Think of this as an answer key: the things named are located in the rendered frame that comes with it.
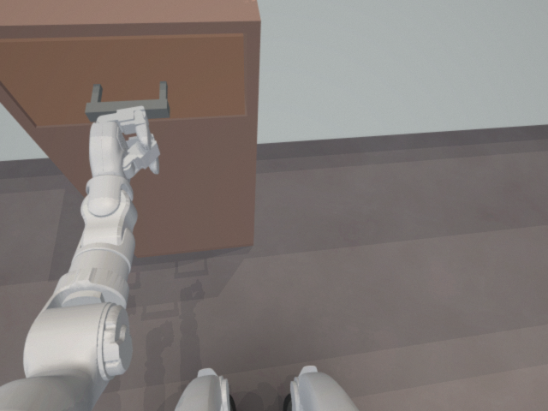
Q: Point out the robot left upper arm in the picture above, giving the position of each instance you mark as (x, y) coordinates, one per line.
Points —
(72, 354)

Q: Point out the handle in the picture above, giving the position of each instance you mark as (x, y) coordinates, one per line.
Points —
(155, 108)

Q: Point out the left robot shin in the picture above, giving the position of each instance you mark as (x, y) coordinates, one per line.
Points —
(206, 371)

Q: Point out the left robot forearm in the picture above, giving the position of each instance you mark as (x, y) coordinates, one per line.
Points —
(102, 261)

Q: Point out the left robot thigh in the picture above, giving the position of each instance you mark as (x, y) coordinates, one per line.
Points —
(206, 393)

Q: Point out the cabinet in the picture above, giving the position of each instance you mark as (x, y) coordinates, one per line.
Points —
(203, 197)

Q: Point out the drawer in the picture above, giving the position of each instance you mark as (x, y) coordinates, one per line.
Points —
(52, 78)

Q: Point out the left robot hand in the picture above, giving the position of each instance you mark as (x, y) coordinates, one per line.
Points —
(108, 148)

